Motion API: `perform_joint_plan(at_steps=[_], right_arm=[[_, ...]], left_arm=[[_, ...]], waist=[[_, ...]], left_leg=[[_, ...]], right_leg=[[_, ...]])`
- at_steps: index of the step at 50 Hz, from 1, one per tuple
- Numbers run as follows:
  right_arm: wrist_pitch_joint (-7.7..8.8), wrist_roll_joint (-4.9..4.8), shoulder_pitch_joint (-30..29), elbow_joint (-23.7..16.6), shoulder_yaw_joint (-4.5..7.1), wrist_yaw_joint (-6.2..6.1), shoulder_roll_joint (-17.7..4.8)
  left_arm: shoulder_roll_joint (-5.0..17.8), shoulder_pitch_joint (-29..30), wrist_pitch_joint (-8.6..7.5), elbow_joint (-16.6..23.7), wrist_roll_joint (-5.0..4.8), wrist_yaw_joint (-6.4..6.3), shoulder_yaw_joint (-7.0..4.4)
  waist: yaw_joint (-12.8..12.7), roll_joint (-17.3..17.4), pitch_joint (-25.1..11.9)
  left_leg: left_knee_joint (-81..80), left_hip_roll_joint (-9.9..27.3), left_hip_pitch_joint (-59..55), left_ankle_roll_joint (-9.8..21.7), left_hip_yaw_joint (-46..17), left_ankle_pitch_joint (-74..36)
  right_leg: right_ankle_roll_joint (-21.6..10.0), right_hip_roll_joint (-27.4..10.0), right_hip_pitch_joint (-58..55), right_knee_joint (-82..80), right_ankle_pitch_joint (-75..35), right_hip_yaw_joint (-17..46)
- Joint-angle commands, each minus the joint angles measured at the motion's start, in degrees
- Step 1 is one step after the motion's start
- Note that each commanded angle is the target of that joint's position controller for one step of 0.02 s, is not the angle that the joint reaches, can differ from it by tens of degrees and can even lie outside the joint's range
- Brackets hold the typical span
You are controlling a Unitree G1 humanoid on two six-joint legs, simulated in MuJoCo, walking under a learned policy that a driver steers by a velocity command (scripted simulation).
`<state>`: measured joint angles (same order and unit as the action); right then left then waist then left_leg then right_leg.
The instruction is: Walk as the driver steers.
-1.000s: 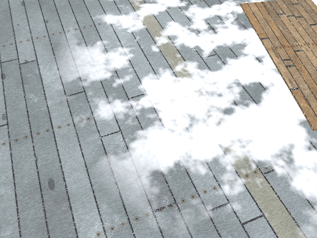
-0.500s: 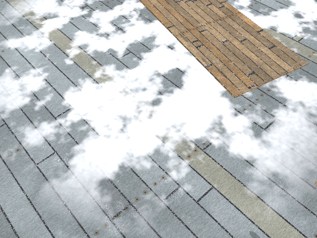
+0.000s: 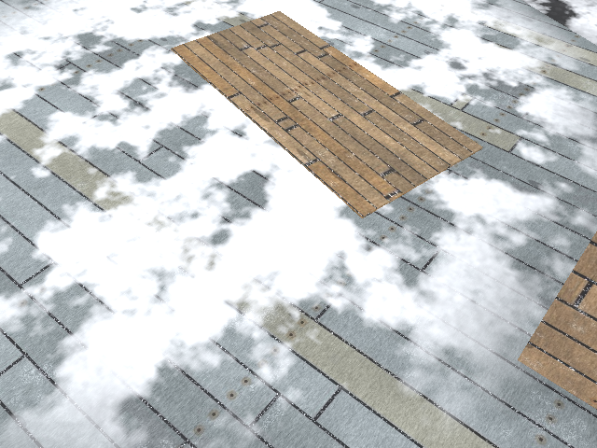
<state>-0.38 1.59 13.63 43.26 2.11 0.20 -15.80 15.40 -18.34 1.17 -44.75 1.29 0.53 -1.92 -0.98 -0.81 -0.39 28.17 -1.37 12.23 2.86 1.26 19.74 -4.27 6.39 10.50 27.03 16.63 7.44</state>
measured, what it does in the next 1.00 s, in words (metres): walks ahead: right foot, then left foot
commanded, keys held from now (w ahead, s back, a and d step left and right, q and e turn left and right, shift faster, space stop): w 1.00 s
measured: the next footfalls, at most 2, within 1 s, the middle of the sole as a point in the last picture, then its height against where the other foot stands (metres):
right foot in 0.46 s outside the picture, level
left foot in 1.00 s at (281, 387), level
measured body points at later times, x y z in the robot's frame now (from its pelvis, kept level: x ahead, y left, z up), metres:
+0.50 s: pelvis +0.22 -0.03 -0.02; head +0.26 -0.03 +0.43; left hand +0.42 +0.21 -0.11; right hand +0.16 -0.28 -0.16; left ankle +0.01 +0.09 -0.69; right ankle +0.32 -0.10 -0.74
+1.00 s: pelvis +0.50 -0.02 -0.01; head +0.53 -0.01 +0.43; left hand +0.41 +0.23 -0.16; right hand +0.72 -0.23 -0.11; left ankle +0.63 +0.07 -0.74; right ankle +0.32 -0.10 -0.74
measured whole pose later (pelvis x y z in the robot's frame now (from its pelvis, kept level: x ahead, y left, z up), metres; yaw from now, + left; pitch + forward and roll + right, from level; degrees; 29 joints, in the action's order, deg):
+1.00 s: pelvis +0.50 -0.02 -0.01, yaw +0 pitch +1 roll -1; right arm 3.2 1.9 0.2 45.8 0.4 1.6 -12.3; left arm 12.5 -26.9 -4.5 -59.7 1.4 -0.4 -1.2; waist -3.9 0.5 3.2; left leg 29.8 0.3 27.1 5.9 4.8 5.5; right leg -3.3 4.0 -7.7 16.6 23.9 -2.8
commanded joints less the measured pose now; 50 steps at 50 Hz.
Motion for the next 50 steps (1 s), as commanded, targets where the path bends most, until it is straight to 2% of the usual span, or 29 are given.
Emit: perform_joint_plan(at_steps=[1, 2, 3, 4, 5, 7, 10, 13, 15, 18, 20, 21, 22, 23, 24, 25, 26, 27, 28, 29, 30, 32, 36, 41, 44, 46, 48, 49, 50], right_arm=[[2.74, 0.45, 13.2, 0.5, 2.36, -1.42, -11.5], [2.69, 0.35, 13.9, 2.3, 3.61, -1.03, -14.4], [2.92, -0.22, 11.1, 2.0, 2.89, -0.63, -11.2], [3.30, -0.66, 7.8, 1.4, 2.23, -0.25, -8.6], [3.63, -0.68, 5.9, 1.0, 1.86, -0.05, -7.3], [4.62, -0.75, 7.2, 2.1, 1.42, 0.11, -5.9], [5.23, -1.19, 11.2, 4.7, 1.36, 0.45, -5.3], [5.21, -1.09, 13.5, 6.6, 1.16, 0.43, -4.9], [5.29, -0.90, 14.7, 7.7, 1.19, 0.30, -5.4], [5.29, -0.77, 15.2, 9.0, 1.32, -0.05, -6.6], [5.22, -0.76, 13.6, 9.5, 1.38, -0.34, -7.4], [5.06, -0.67, 13.0, 9.7, 1.50, -0.43, -8.0], [4.76, -0.85, 12.4, 9.9, 1.47, -0.46, -8.1], [4.77, -1.13, 12.4, 9.1, 1.00, -0.40, -7.0], [4.74, -2.76, 18.2, 6.9, -0.60, 0.27, 0.3], [4.63, -1.25, 15.5, 7.9, 1.02, -0.15, -5.8], [4.67, -1.09, 11.0, 6.4, 1.46, 0.00, -6.3], [5.08, -1.01, 8.6, 6.0, 0.95, 0.36, -5.1], [4.81, -0.80, 8.1, 6.3, 0.88, 0.61, -4.0], [4.23, 0.05, 9.0, 6.7, 0.69, 0.80, -3.4], [3.59, 0.37, 9.9, 7.5, 0.49, 1.14, -2.5], [2.72, 0.61, 8.8, 7.2, 0.46, 1.74, -1.9], [2.16, 0.67, -1.9, 3.9, 0.35, 2.13, -1.9], [2.97, 0.10, -12.6, 0.7, -0.71, 2.19, -0.4], [3.02, -0.02, -16.3, -0.7, -0.80, 1.99, -0.9], [3.30, 0.00, -16.7, -1.3, -0.59, 1.82, -1.5], [3.39, 0.05, -11.3, 0.5, -0.15, 1.45, -2.0], [3.94, 0.20, -5.0, 2.5, 0.69, 0.81, -3.8], [4.60, 0.88, 5.0, 5.8, 1.54, 0.13, -5.4]], left_arm=[[1.7, 7.5, -2.44, 6.2, -0.93, -0.18, -0.22], [6.8, 10.5, -2.83, 7.1, 0.73, -0.42, -1.40], [7.9, 9.4, -3.14, 6.1, 1.13, 0.03, -1.94], [7.5, 6.7, -3.32, 4.3, 0.88, 0.85, -1.89], [7.4, 5.3, -3.32, 3.2, 0.82, 1.48, -1.95], [6.0, 6.3, -3.15, 2.5, 1.43, 2.23, -1.57], [4.3, 11.1, -2.88, 3.8, 1.33, 2.51, -0.94], [2.9, 17.4, -2.85, 5.7, 1.16, 2.68, -0.10], [2.2, 20.8, -2.97, 6.7, 0.82, 2.88, 0.43], [2.9, 22.1, -3.09, 7.2, 0.62, 2.57, 0.47], [4.1, 18.3, -3.29, 6.0, 0.66, 1.83, 0.00], [5.2, 13.1, -3.52, 4.3, 0.67, 1.27, -0.57], [6.3, 4.1, -4.03, 1.2, 0.84, 0.64, -1.26], [9.3, -5.1, -4.58, -1.2, 1.92, -0.17, -2.31], [15.8, -10.3, -4.51, -1.8, 3.06, -0.68, -4.00], [13.0, -8.1, -4.09, -2.1, 0.47, -0.15, -3.54], [10.8, -1.4, -4.07, -1.8, -0.19, -0.10, -2.98], [7.1, 2.2, -4.53, -1.5, -0.13, 0.12, -2.14], [5.4, 3.6, -5.03, -1.9, -0.05, 0.09, -1.62], [3.9, 4.2, -5.44, -2.8, -0.12, -0.12, -1.13], [3.5, 3.8, -5.94, -3.3, -0.03, -0.15, -0.97], [4.2, 1.2, -6.87, -5.0, -0.66, 0.04, -1.17], [4.2, -2.8, -7.01, -7.5, -0.91, 0.08, -1.11], [4.7, -8.0, -6.99, -10.2, -0.94, -0.30, -0.84], [5.0, -10.3, -6.70, -11.9, -0.39, -0.62, -0.78], [5.3, -10.4, -6.42, -12.8, -0.07, -1.06, -0.82], [5.9, -8.6, -6.31, -12.8, 0.26, -1.29, -0.86], [6.9, -7.7, -6.02, -13.0, 0.25, -1.36, -1.15], [6.7, -7.1, -5.89, -12.8, 0.01, -1.34, -0.98]], waist=[[7.7, 13.2, 0.4], [7.4, 10.0, 7.6], [4.6, 5.3, 10.3], [2.4, 5.2, 10.1], [1.4, 6.3, 8.6], [1.9, 6.7, 6.4], [3.1, 5.9, 6.2], [4.5, 6.2, 6.7], [5.3, 6.7, 7.1], [4.6, 7.1, 7.3], [1.9, 7.2, 5.4], [-0.6, 7.2, 2.3], [-4.7, 5.7, -2.7], [-8.2, 3.1, -8.7], [-5.8, -11.6, -18.0], [-6.0, -7.4, -17.3], [-2.8, -5.1, -6.8], [-1.7, -2.2, -2.1], [0.1, -2.2, 0.6], [1.7, -3.1, 1.8], [2.3, -3.4, 1.4], [3.0, -2.9, 1.5], [1.4, -1.7, 5.4], [-1.7, -1.8, 6.5], [-2.4, -1.8, 6.3], [-1.8, -2.2, 6.2], [1.2, -3.5, 3.3], [4.0, -2.9, 0.3], [8.2, -1.5, -5.0]], left_leg=[[-19.7, 19.2, -23.2, 6.5, -28.4, 20.9], [-22.8, 24.4, -16.0, 11.0, -37.8, 25.1], [-22.5, 22.4, -13.6, 11.3, -34.8, 24.8], [-22.6, 19.2, -12.8, 9.6, -29.8, 20.5], [-23.1, 16.4, -12.8, 8.0, -24.8, 14.7], [-22.9, 13.1, -13.3, 7.6, -17.7, 1.1], [-22.2, 11.7, -14.9, 8.2, -12.5, -13.5], [-21.5, 10.5, -14.0, 8.0, -8.8, -23.1], [-20.9, 10.5, -13.2, 7.8, -7.3, -27.4], [-19.5, 12.7, -14.0, 7.3, -6.9, -34.0], [-14.3, 13.7, -15.2, 6.0, -5.7, -47.2], [-7.7, 13.4, -15.8, 5.2, -4.8, -55.9], [2.8, 11.6, -13.6, 4.1, -2.8, -57.9], [16.9, 9.6, -3.6, 3.3, -1.6, -44.0], [40.0, 0.3, 15.8, 0.6, 1.7, -6.7], [46.8, -1.9, 20.7, 1.7, -5.4, 7.8], [47.5, 1.6, 23.8, 2.3, -6.0, 2.9], [44.4, 3.7, 22.7, 2.5, -5.4, -1.0], [41.0, 5.4, 20.6, 2.4, -4.8, -2.5], [38.2, 6.5, 18.0, 2.0, -4.9, -3.5], [37.3, 6.5, 16.2, 1.6, -4.4, -4.0], [35.7, 7.0, 17.3, 0.5, -2.8, -5.0], [27.5, 8.8, 25.8, -1.7, -0.8, -13.1], [12.2, 6.6, 24.4, -2.4, 2.3, -20.9], [7.7, 5.2, 24.4, -0.6, 2.9, -20.3], [5.6, 4.1, 23.2, 1.1, 2.9, -16.7], [3.4, 0.9, 14.4, 3.3, 4.0, -12.2], [1.2, -0.8, 7.1, 4.5, 4.7, -10.3], [-1.4, 0.4, -6.4, 6.3, 3.2, -12.6]], right_leg=[[-1.1, -1.0, 27.3, 14.5, 14.3, 0.0], [-0.7, -1.0, 33.8, 21.7, 13.5, -1.9], [-0.6, -4.0, 34.1, 25.9, 9.0, 0.1], [0.0, -5.4, 32.8, 27.0, 5.0, -0.8], [0.7, -6.5, 31.2, 27.4, 2.0, -2.5], [2.0, -7.6, 30.4, 29.7, -3.0, -5.3], [3.6, -9.0, 33.3, 28.4, -6.5, -8.2], [4.5, -9.0, 32.0, 21.0, -9.2, -10.7], [4.1, -8.4, 28.6, 14.8, -10.9, -11.9], [1.9, -7.3, 22.9, 8.3, -10.7, -12.6], [-0.3, -5.4, 16.0, 5.8, -8.5, -12.8], [-1.6, -3.6, 9.5, 4.4, -7.0, -13.1], [-3.1, -2.3, -1.5, 0.9, -8.3, -13.5], [-5.2, -9.7, -16.1, 0.2, -3.6, -6.0], [-12.0, -28.5, -32.2, -3.6, 8.4, 23.1], [-12.8, -29.7, -27.3, -11.6, 8.9, 35.1], [-11.5, -27.3, -18.9, -12.0, 7.6, 24.6], [-10.6, -24.8, -11.5, -13.8, 1.5, 17.6], [-8.9, -21.8, -6.7, -15.3, -3.1, 12.1], [-7.6, -19.4, -2.6, -16.6, -7.3, 8.0], [-7.6, -18.6, -1.3, -17.5, -10.4, 5.8], [-8.3, -18.0, -1.2, -19.0, -14.5, 3.2], [-8.3, -16.5, -3.2, -22.2, -16.3, -0.5], [-6.8, -15.3, -7.1, -21.5, -23.3, -4.0], [-6.9, -17.2, -13.4, -18.9, -31.1, -4.3], [-6.6, -18.6, -17.0, -16.3, -36.8, -4.3], [-5.4, -18.5, -18.1, -9.3, -51.3, -5.6], [-4.5, -17.6, -17.5, -1.3, -56.2, -6.5], [-3.5, -15.5, -11.7, 10.5, -50.9, -8.2]])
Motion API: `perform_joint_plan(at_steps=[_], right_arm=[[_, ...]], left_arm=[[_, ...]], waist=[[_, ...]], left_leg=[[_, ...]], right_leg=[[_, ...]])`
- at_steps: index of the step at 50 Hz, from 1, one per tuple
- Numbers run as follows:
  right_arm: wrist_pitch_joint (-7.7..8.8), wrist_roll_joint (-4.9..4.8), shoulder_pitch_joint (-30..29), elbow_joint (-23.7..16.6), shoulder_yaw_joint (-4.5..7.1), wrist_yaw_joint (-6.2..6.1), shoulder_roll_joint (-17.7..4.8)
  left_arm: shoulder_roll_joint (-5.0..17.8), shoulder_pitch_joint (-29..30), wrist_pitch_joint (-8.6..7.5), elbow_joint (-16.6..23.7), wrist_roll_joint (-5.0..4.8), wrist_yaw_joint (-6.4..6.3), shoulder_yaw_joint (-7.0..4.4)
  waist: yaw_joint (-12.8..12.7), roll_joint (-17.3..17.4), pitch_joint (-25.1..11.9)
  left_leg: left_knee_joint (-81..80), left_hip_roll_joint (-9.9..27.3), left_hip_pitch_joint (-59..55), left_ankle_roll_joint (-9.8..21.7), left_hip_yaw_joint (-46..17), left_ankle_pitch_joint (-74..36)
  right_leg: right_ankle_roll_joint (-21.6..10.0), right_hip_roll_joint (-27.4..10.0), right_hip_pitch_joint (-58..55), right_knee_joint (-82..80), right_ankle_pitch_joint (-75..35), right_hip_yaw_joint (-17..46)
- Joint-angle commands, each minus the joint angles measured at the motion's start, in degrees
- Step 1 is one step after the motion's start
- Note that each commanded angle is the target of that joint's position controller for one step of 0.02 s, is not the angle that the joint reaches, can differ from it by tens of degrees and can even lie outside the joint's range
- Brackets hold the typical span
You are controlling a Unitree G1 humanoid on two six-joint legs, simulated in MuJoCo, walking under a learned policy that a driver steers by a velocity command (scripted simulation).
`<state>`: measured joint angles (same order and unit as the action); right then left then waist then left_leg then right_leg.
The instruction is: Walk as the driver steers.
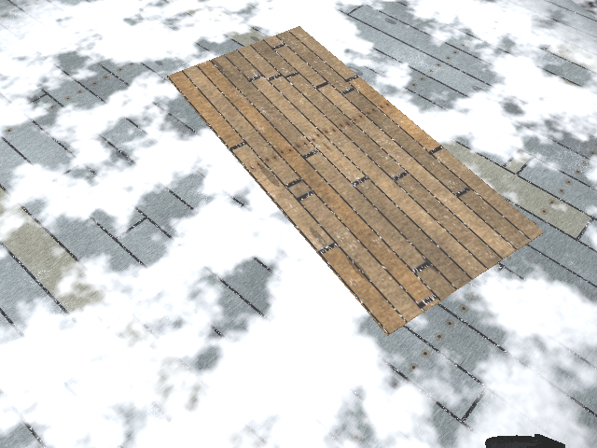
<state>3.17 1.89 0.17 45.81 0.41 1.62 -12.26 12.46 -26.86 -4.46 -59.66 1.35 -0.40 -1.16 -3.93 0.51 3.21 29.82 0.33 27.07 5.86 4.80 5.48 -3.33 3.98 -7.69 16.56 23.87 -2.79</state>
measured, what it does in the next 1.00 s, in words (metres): walks ahead, turning left: right foot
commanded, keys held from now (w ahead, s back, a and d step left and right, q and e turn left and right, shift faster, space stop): w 0.20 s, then w+q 0.80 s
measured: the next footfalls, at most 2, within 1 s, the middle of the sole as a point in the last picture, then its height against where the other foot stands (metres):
right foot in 0.54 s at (367, 444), level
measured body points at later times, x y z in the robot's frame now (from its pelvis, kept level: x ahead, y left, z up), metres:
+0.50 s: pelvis +0.27 +0.00 +0.01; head +0.30 +0.00 +0.46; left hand +0.47 +0.23 -0.09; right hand +0.20 -0.25 -0.13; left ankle +0.13 +0.08 -0.72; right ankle +0.42 -0.10 -0.71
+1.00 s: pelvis +0.51 +0.03 +0.01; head +0.54 +0.06 +0.46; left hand +0.38 +0.26 -0.13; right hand +0.79 -0.09 -0.09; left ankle +0.61 +0.18 -0.70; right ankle +0.43 -0.10 -0.72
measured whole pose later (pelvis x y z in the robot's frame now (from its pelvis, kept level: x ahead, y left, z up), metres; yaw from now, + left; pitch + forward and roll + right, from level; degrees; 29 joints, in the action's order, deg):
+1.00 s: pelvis +0.51 +0.03 +0.01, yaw +24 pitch +1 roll -2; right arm -0.2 2.4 1.5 45.3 2.7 4.3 -13.0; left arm 12.6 -22.9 -5.3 -55.0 1.3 -1.0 -3.0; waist -3.5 1.4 3.2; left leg 38.0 3.5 33.1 5.5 5.8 5.8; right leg 0.5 -0.7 -4.4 15.1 19.9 -17.5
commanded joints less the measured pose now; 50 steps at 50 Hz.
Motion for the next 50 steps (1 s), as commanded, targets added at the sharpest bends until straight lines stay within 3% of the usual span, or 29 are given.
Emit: perform_joint_plan(at_steps=[1, 2, 3, 4, 5, 7, 10, 12, 16, 21, 24, 25, 26, 27, 28, 29, 30, 31, 33, 37, 40, 44, 48, 50], right_arm=[[1.35, 2.03, 27.8, 4.9, 4.71, -2.15, -14.2], [0.90, 1.53, 28.2, 5.3, 5.52, -1.73, -17.3], [0.49, -0.88, 23.4, 5.1, 5.08, -1.30, -13.9], [0.63, -1.31, 17.8, 4.3, 4.19, -1.13, -10.4], [1.03, -1.02, 15.1, 4.2, 3.51, -0.91, -7.6], [1.71, -1.11, 14.6, 5.6, 2.65, -1.16, -4.8], [2.92, -1.50, 18.7, 8.1, 2.96, -1.18, -6.3], [2.93, -1.71, 20.9, 9.3, 3.02, -1.20, -6.7], [2.39, -1.67, 24.4, 10.4, 2.97, -1.34, -6.9], [1.76, -1.05, 28.5, 11.3, 3.35, -1.86, -8.0], [1.33, -0.61, 26.5, 10.5, 4.07, -2.39, -9.3], [1.30, -0.63, 25.1, 10.1, 4.36, -2.38, -10.0], [1.34, -0.93, 24.1, 9.8, 4.42, -2.11, -9.9], [1.52, -1.55, 23.7, 8.4, 4.12, -1.69, -8.2], [1.47, -3.51, 28.4, 6.0, 2.97, -1.69, -1.7], [0.87, -2.37, 28.5, 6.3, 4.03, -2.12, -6.4], [0.30, -1.59, 25.7, 6.7, 4.45, -2.04, -7.4], [0.19, -1.31, 22.7, 6.3, 4.34, -1.44, -6.3], [-0.68, -0.24, 21.0, 5.3, 4.41, -0.46, -4.8], [-2.47, -0.22, 16.8, 2.8, 4.32, 0.75, -3.5], [-3.06, -0.06, 10.9, 0.8, 3.98, 1.40, -3.5], [-2.66, -0.21, 2.9, -2.1, 2.95, 2.45, -2.6], [-2.79, 0.46, -2.7, -4.7, 2.74, 3.03, -3.6], [-2.75, 1.00, -1.0, -4.5, 3.12, 2.53, -4.6]], left_arm=[[6.4, 0.2, -0.51, 4.2, -1.18, -0.17, -0.76], [3.1, -5.8, -0.42, 3.9, -1.95, 0.18, -0.53], [8.1, -0.6, -0.16, 4.0, -0.61, -0.09, -1.93], [7.6, 3.4, -0.55, 5.3, -0.62, 0.22, -1.96], [6.4, 5.4, -0.62, 5.5, -0.59, 0.42, -1.78], [4.8, 4.6, 0.79, 5.0, 0.66, 1.07, -1.58], [3.4, 7.0, 2.10, 5.8, 0.93, 1.94, -1.48], [3.7, 12.9, 2.34, 8.0, 1.18, 2.10, -1.47], [3.1, 22.7, 2.04, 11.4, 0.55, 2.12, -0.89], [3.9, 30.7, 1.57, 14.8, -0.10, 1.65, -0.55], [5.8, 28.7, 0.61, 15.6, -0.45, 1.31, -1.08], [6.7, 24.6, 0.15, 14.6, -0.43, 1.01, -1.52], [8.0, 16.7, -0.58, 12.2, -0.10, 0.49, -2.27], [11.6, 7.5, -1.40, 10.5, 1.43, -0.35, -3.37], [17.6, 2.8, -1.15, 11.2, 2.72, -0.80, -4.85], [14.9, 6.1, 0.10, 11.5, 1.35, -0.71, -4.55], [10.1, 11.1, 0.33, 12.7, 0.89, -0.49, -3.43], [6.8, 14.1, 0.04, 12.9, 0.55, -0.27, -2.67], [4.8, 14.7, -0.90, 12.0, 0.03, -0.60, -2.02], [5.8, 11.5, -2.67, 10.6, -0.63, -0.37, -2.55], [5.6, 8.9, -2.33, 9.5, -0.11, -0.18, -2.78], [7.0, 7.3, -1.96, 9.0, -0.02, -0.29, -3.12], [8.6, 3.1, -1.51, 6.9, -0.06, -0.74, -3.60], [9.9, 3.1, -0.97, 6.7, -0.12, -1.12, -3.82]], waist=[[13.2, 3.6, -16.3], [9.7, 13.2, -21.0], [8.6, 4.5, -14.6], [6.7, 2.8, -6.9], [5.4, 1.0, -3.8], [2.6, 2.6, -2.0], [1.9, 2.5, -1.3], [2.7, 2.3, 0.7], [5.0, 2.5, 2.1], [7.7, 3.7, 1.5], [5.6, 4.4, 0.6], [3.6, 4.5, -1.0], [0.2, 2.1, -4.9], [-3.0, -2.8, -11.9], [-1.7, -14.3, -20.4], [-0.2, -13.6, -20.5], [1.6, -6.5, -11.3], [2.3, -3.1, -6.1], [4.3, -5.7, -2.1], [5.3, -5.4, -2.1], [4.4, -5.2, -0.9], [2.8, -4.9, 1.1], [1.5, -4.9, 2.3], [2.5, -5.3, 0.6]], left_leg=[[-3.5, 12.7, -37.9, 7.2, -16.8, 7.1], [-10.3, 25.0, -46.9, 14.3, -42.9, 5.6], [-12.6, 21.6, -41.0, 12.6, -40.2, 9.1], [-14.4, 19.8, -32.4, 10.9, -31.2, 7.6], [-16.6, 16.9, -26.6, 9.2, -25.6, 3.4], [-19.1, 12.9, -19.7, 6.5, -18.0, -2.5], [-21.3, 11.7, -18.3, 6.9, -13.8, -8.0], [-22.9, 10.5, -18.4, 7.2, -13.1, -8.0], [-22.3, 8.2, -19.7, 6.4, -12.0, -11.1], [-17.7, 9.3, -25.9, 6.4, -14.7, -16.6], [-13.1, 10.6, -27.2, 5.0, -17.0, -20.4], [-9.3, 10.0, -26.0, 4.1, -17.0, -24.0], [-0.3, 7.3, -23.8, 3.0, -15.2, -25.7], [13.4, 3.9, -16.2, 2.0, -12.3, -15.6], [32.1, -4.8, 2.4, -0.4, -6.2, 14.5], [39.7, -4.1, 8.7, 0.4, -7.9, 25.0], [42.0, -0.5, 10.5, 0.5, -9.1, 20.2], [40.2, 1.6, 9.5, 0.1, -8.9, 15.7], [36.2, 3.8, 6.3, -1.1, -8.5, 12.4], [34.5, 4.6, 10.0, -2.3, -7.1, 7.5], [29.9, 5.5, 13.6, -3.1, -5.8, 2.4], [16.3, 5.0, 10.2, -2.7, -2.1, -5.3], [8.0, 3.2, 6.2, -0.5, 1.8, -1.2], [6.4, -0.1, 2.7, 1.7, 4.2, 5.1]], right_leg=[[-2.8, -8.8, 21.4, 39.6, -37.3, -0.7], [-1.4, 1.9, 38.4, 56.9, 7.0, 1.1], [-2.3, -1.9, 43.0, 59.6, 3.3, 7.5], [-2.5, -4.4, 43.7, 57.3, -2.1, 6.9], [-2.4, -6.4, 42.0, 54.0, -5.3, 6.4], [-1.1, -8.2, 37.0, 49.6, -7.4, 5.7], [0.6, -8.8, 38.2, 46.3, -10.1, 3.9], [2.0, -10.0, 42.1, 41.5, -14.3, 2.5], [4.2, -9.0, 43.1, 27.7, -21.6, 0.8], [4.2, -6.8, 41.9, 19.2, -22.7, 0.9], [2.6, -5.8, 36.0, 14.8, -17.3, 2.1], [1.8, -4.5, 29.8, 12.8, -15.1, 1.8], [0.5, -3.8, 19.2, 8.9, -16.1, 1.3], [-2.1, -11.7, 5.7, 7.7, -11.5, 8.9], [-7.3, -28.5, -11.4, 4.6, -3.8, 31.7], [-9.5, -30.5, -7.5, -1.4, 1.2, 42.8], [-8.4, -27.8, 0.2, -2.2, 3.9, 34.5], [-7.3, -24.9, 7.3, -3.6, -1.2, 26.2], [-4.7, -20.7, 15.1, -6.1, -9.9, 15.6], [-5.1, -19.8, 14.2, -8.1, -20.7, 6.8], [-5.5, -19.0, 12.6, -8.2, -27.2, 0.6], [-4.7, -18.2, 12.7, -8.4, -28.8, -5.5], [-3.8, -19.7, 7.5, -6.4, -33.6, -9.1], [-3.3, -20.2, 3.8, 0.3, -49.5, -10.9]])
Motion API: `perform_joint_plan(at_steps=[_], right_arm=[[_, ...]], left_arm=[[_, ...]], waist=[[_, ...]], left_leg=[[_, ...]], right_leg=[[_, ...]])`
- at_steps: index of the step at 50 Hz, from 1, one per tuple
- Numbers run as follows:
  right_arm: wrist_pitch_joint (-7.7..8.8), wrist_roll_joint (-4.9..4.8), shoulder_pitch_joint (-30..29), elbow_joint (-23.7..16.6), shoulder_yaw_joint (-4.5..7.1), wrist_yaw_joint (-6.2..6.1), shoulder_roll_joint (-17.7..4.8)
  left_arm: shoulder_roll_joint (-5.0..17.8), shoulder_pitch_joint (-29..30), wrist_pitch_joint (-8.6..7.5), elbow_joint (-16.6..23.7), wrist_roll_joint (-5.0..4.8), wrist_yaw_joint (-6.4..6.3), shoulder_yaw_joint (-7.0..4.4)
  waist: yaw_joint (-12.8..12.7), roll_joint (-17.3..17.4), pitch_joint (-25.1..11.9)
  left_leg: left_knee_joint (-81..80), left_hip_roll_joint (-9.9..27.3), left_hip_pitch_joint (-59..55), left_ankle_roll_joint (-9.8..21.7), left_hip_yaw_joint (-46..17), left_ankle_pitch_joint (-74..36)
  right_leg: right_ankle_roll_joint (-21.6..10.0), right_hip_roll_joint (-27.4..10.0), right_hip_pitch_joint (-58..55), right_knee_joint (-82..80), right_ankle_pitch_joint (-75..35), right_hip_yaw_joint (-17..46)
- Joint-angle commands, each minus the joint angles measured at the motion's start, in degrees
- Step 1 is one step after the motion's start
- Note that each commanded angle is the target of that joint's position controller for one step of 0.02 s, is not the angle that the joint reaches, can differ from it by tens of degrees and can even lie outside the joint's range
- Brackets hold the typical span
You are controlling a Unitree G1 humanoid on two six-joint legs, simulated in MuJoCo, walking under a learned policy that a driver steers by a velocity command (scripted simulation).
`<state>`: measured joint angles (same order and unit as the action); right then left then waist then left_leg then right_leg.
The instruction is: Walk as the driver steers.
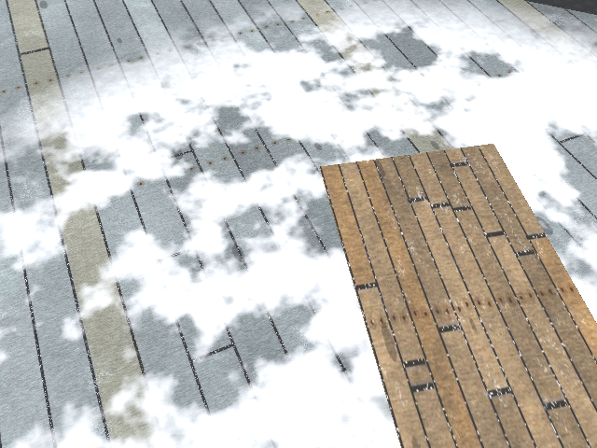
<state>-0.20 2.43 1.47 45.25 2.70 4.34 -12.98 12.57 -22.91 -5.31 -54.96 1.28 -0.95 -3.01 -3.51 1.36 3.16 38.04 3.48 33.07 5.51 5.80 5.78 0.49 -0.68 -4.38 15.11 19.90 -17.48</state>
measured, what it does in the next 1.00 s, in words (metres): walks ahead, turning left: left foot, then right foot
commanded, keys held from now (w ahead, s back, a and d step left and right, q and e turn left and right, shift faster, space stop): w+q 0.40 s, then w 0.60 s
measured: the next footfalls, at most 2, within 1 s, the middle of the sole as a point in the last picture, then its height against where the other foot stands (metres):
left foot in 0.06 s outside the picture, level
right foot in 0.60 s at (325, 409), level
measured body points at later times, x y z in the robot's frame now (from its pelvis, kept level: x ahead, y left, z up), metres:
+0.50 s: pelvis +0.27 +0.05 +0.01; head +0.30 +0.07 +0.45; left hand +0.40 +0.32 -0.10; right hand +0.31 -0.24 -0.12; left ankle +0.15 +0.08 -0.73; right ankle +0.47 -0.06 -0.69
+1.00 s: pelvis +0.54 +0.10 +0.01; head +0.57 +0.10 +0.46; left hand +0.41 +0.32 -0.13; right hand +0.78 -0.06 -0.10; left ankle +0.63 +0.28 -0.69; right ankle +0.50 -0.01 -0.73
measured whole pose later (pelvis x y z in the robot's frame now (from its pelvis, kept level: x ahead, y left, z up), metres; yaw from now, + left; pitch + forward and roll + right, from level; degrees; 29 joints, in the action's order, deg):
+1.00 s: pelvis +0.54 +0.10 +0.01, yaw +20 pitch +1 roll -2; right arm 1.9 1.9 4.8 46.8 0.8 2.3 -14.0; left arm 12.4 -24.6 -4.9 -55.5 0.5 1.0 -1.9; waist -3.2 2.5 2.2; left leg 39.8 4.8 34.1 0.9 0.7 4.1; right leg -3.6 4.2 -0.4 11.6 12.9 -3.1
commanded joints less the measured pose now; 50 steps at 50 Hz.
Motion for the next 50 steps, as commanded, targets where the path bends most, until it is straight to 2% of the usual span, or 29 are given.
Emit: perform_joint_plan(at_steps=[1, 2, 3, 4, 5, 6, 7, 8, 9, 10, 11, 13, 15, 21, 25, 27, 28, 29, 30, 31, 32, 33, 34, 35, 37, 40, 44, 47, 50], right_arm=[[0.74, 0.51, 0.6, -3.3, 1.17, -0.57, -4.5], [1.09, 0.62, 6.1, -1.9, 1.84, -1.13, -5.7], [1.68, 0.86, 16.2, 1.4, 2.96, -1.98, -7.4], [1.86, 1.39, 22.3, 2.5, 4.75, -3.06, -13.4], [1.28, -0.54, 19.7, 1.2, 5.76, -3.29, -18.5], [0.52, -1.35, 20.5, 2.0, 5.39, -3.75, -17.2], [0.64, -1.75, 17.6, 2.8, 4.65, -4.23, -14.5], [1.08, -2.13, 14.8, 2.6, 3.86, -4.34, -11.3], [1.59, -2.52, 12.8, 2.6, 3.29, -4.50, -9.5], [2.20, -2.29, 11.4, 2.0, 2.82, -4.40, -8.3], [2.92, -2.39, 12.1, 2.1, 2.74, -4.17, -8.4], [3.79, -2.32, 14.2, 2.5, 3.03, -3.96, -9.6], [3.83, -2.34, 17.0, 3.1, 3.33, -3.95, -10.6], [3.42, -2.13, 24.1, 4.4, 3.48, -4.36, -11.2], [3.59, -1.53, 27.0, 5.5, 2.65, -5.13, -10.1], [3.92, -1.53, 25.7, 5.7, 2.53, -5.67, -10.7], [4.11, -1.48, 24.0, 5.5, 2.61, -5.74, -11.7], [4.25, -1.28, 23.4, 5.7, 2.73, -5.64, -12.5], [4.50, -1.34, 22.6, 5.7, 2.58, -5.21, -12.3], [4.90, -1.60, 23.5, 4.3, 1.59, -4.83, -9.0], [4.71, -3.47, 31.8, 4.5, 1.09, -4.52, -4.9], [4.42, -1.34, 29.1, 5.5, 1.44, -4.94, -9.2], [4.35, -1.22, 24.3, 4.8, 1.58, -4.59, -9.2], [4.39, -1.16, 21.2, 4.1, 1.19, -4.27, -8.3], [3.47, -0.36, 20.3, 3.6, 0.92, -3.51, -7.2], [2.55, 0.04, 19.0, 3.4, 0.44, -2.76, -5.8], [2.46, -0.05, 8.2, 0.0, -0.52, -2.15, -4.7], [2.78, -0.52, 1.7, -1.9, -1.54, -1.87, -3.3], [2.94, -0.84, -2.2, -2.9, -1.75, -2.10, -3.8]], left_arm=[[10.7, -0.9, 0.37, 1.8, -0.07, -0.68, -2.20], [11.2, -0.5, 0.90, 1.3, -0.23, -0.96, -2.22], [11.3, -0.1, 1.41, 2.0, -0.23, -0.91, -2.09], [7.4, -1.4, 1.32, 4.7, -0.75, -0.53, -1.06], [6.1, 0.8, 0.75, 9.3, -0.59, 0.39, -1.13], [9.1, 8.6, 0.48, 10.7, -0.29, 0.67, -1.62], [7.6, 9.4, -0.15, 11.1, -0.97, 0.88, -0.96], [7.3, 8.0, -0.26, 9.8, -0.82, 0.82, -0.74], [7.3, 7.3, 0.57, 9.6, 0.30, 0.81, -0.81], [7.0, 5.0, 1.64, 8.5, 1.21, 1.03, -0.74], [6.8, 4.9, 2.56, 8.5, 1.56, 1.25, -0.76], [5.9, 5.8, 3.34, 8.8, 1.70, 1.76, -0.60], [6.2, 10.9, 3.70, 10.5, 1.54, 1.98, -0.76], [6.5, 23.7, 3.39, 14.5, 0.51, 2.31, -0.17], [6.1, 27.9, 2.47, 16.5, 0.41, 2.99, 0.58], [6.7, 24.9, 2.00, 16.1, 0.50, 3.07, 0.46], [8.0, 21.5, 1.89, 15.1, 0.59, 2.71, 0.03], [9.3, 15.7, 1.61, 13.3, 0.50, 2.13, -0.60], [10.3, 7.2, 1.02, 11.1, 0.44, 1.23, -1.20], [14.2, -1.7, 0.58, 10.2, 1.58, 0.20, -2.06], [19.5, -3.1, 1.08, 9.1, 1.98, 0.46, -3.54], [14.2, 1.6, 1.73, 9.5, 0.24, 1.16, -2.58], [10.4, 6.7, 1.71, 10.5, -0.32, 1.38, -1.71], [8.1, 8.9, 1.43, 10.4, 0.10, 1.57, -1.10], [6.7, 8.4, 0.73, 8.6, -0.02, 1.35, -0.42], [7.4, 4.8, -0.55, 6.1, -0.72, 1.71, -0.52], [7.5, 1.4, -0.49, 4.0, -0.91, 1.73, -0.52], [8.0, -0.8, -0.42, 2.6, -0.98, 1.78, -0.57], [8.8, -3.2, -0.23, 1.4, -0.77, 1.64, -0.69]], waist=[[3.4, -7.0, -1.2], [6.2, -6.8, -3.7], [10.5, -4.3, -9.6], [11.5, 4.2, -16.8], [8.0, 12.3, -20.1], [10.1, 2.0, -15.7], [8.0, 0.0, -8.8], [5.3, -1.8, -4.5], [3.3, -1.5, -3.0], [2.1, -0.9, -4.0], [1.8, -0.7, -4.4], [1.9, -0.2, -3.9], [3.4, 0.5, -1.5], [8.1, 2.1, 0.4], [9.6, 2.4, 0.8], [7.1, 2.7, 0.4], [5.0, 2.6, -0.3], [2.6, 2.4, -3.2], [-1.7, 0.5, -8.1], [-4.5, -4.5, -15.4], [-0.3, -19.1, -20.3], [1.2, -9.2, -13.9], [2.3, -4.0, -6.5], [2.7, -1.5, -3.6], [4.4, -5.1, -2.2], [5.0, -6.2, -2.5], [3.2, -5.5, 0.4], [1.6, -5.8, 0.7], [0.4, -5.9, 0.7]], left_leg=[[-2.7, -5.3, -6.9, 3.3, 3.9, 7.8], [-4.6, -7.6, -13.3, 5.0, 3.5, 9.6], [-9.0, -8.7, -26.1, 7.0, 1.6, 7.5], [-10.9, 4.8, -43.2, 11.4, -17.4, 15.7], [-20.9, 17.1, -51.1, 17.7, -48.1, 12.6], [-23.0, 15.3, -49.2, 16.4, -43.0, 8.9], [-22.9, 14.2, -42.6, 15.0, -34.2, 3.5], [-23.8, 10.9, -34.7, 12.6, -28.4, -3.5], [-24.5, 8.0, -30.0, 11.1, -24.6, -7.7], [-25.1, 6.4, -27.9, 10.7, -22.2, -10.2], [-25.2, 5.5, -26.9, 10.8, -21.6, -12.8], [-25.7, 3.5, -25.1, 10.6, -19.5, -15.2], [-26.7, 2.7, -24.6, 9.6, -20.0, -13.5], [-25.9, 2.8, -31.2, 7.3, -23.1, -12.8], [-23.6, 4.2, -35.7, 6.7, -22.8, -21.6], [-22.1, 5.4, -35.5, 5.3, -22.7, -26.5], [-19.0, 5.4, -35.2, 4.5, -22.2, -34.2], [-12.5, 4.4, -35.5, 3.7, -21.2, -41.5], [-2.0, 1.5, -32.7, 2.7, -18.4, -39.9], [13.8, -1.7, -23.8, 1.7, -16.2, -23.2], [31.6, -13.0, -6.3, -0.8, -11.3, 20.4], [35.8, -9.3, -0.7, 0.1, -14.7, 21.4], [34.8, -6.8, -0.3, 0.0, -14.4, 16.1], [32.3, -5.0, -1.0, -0.2, -13.6, 13.3], [28.1, -2.8, -3.6, -1.1, -12.2, 11.9], [25.0, -1.8, -2.6, -2.5, -9.8, 10.5], [14.8, 1.3, 3.5, -4.7, -6.0, 3.1], [4.0, 0.8, 0.4, -5.1, -3.6, -2.4], [-2.0, -0.5, -2.3, -4.4, -2.3, -3.8]], right_leg=[[-6.8, -15.7, -0.7, 7.5, -54.1, 3.0], [-6.3, -15.8, 0.2, 16.7, -59.6, 2.3], [-4.6, -14.5, 5.6, 30.6, -53.2, 1.0], [-2.1, -11.4, 23.1, 49.4, -26.5, 0.9], [0.9, 0.5, 41.8, 65.0, 11.8, 9.7], [0.5, -2.0, 47.7, 65.7, 7.0, 18.2], [-0.1, -4.8, 48.5, 62.1, 1.1, 18.5], [-0.3, -6.6, 44.7, 56.8, -1.2, 18.5], [0.2, -7.4, 41.2, 53.5, -1.7, 19.0], [0.6, -7.7, 38.0, 51.4, -2.6, 19.3], [1.1, -7.2, 36.8, 50.6, -2.8, 18.9], [1.6, -6.7, 37.4, 47.4, -5.5, 18.0], [2.3, -6.3, 40.4, 42.6, -9.8, 17.1], [2.7, -3.9, 44.7, 28.0, -19.0, 17.7], [0.1, -2.0, 41.7, 20.4, -19.9, 16.4], [-2.3, -0.9, 34.6, 16.6, -17.4, 16.8], [-3.4, 0.7, 29.5, 15.6, -14.1, 16.1], [-4.5, 2.5, 22.7, 14.4, -11.4, 15.3], [-5.9, 1.8, 11.8, 11.2, -13.3, 15.5], [-8.7, -10.1, -1.6, 10.5, -5.1, 28.8], [-16.9, -23.4, -12.7, 3.6, -2.3, 57.0], [-15.9, -21.7, -6.5, 0.2, 2.9, 60.1], [-14.9, -19.7, 1.6, -0.2, 1.7, 50.1], [-13.7, -16.9, 6.5, -1.4, -4.7, 43.5], [-11.6, -12.7, 11.2, -3.2, -13.8, 34.5], [-12.4, -11.5, 11.5, -4.9, -21.5, 29.8], [-12.5, -9.9, 10.6, -8.4, -23.1, 25.1], [-11.2, -8.3, 10.5, -8.0, -27.1, 21.6], [-10.8, -9.7, 7.8, -6.4, -30.2, 21.1]])
Keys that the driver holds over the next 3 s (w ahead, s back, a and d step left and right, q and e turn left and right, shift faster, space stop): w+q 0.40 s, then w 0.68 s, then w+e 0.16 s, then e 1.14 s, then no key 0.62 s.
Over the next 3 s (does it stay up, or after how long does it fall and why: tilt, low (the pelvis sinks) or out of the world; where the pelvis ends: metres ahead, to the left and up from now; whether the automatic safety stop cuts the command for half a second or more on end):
stays up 0.78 0.25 0.01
